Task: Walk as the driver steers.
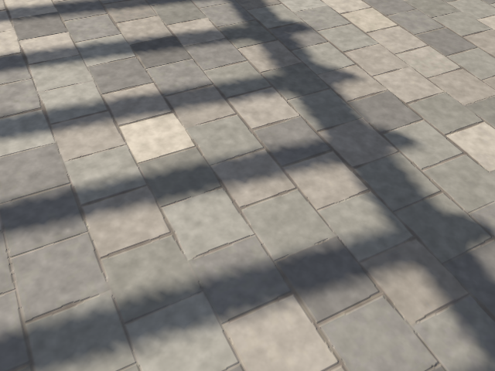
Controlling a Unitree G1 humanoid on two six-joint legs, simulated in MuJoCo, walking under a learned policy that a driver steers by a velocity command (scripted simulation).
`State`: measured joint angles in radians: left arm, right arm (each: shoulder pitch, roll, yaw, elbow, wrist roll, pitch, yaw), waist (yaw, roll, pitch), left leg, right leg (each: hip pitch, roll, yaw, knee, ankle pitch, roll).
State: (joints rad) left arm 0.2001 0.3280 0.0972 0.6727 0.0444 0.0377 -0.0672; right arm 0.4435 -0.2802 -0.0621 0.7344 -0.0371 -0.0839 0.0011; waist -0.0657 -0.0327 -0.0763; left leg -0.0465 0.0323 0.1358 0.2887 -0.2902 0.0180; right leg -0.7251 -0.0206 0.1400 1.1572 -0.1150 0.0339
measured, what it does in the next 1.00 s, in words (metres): walks ahead, turning left: right foot, then left foot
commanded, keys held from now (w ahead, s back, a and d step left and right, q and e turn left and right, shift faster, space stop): w+q+shift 0.86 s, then w+shift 0.06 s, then w+e+shift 0.08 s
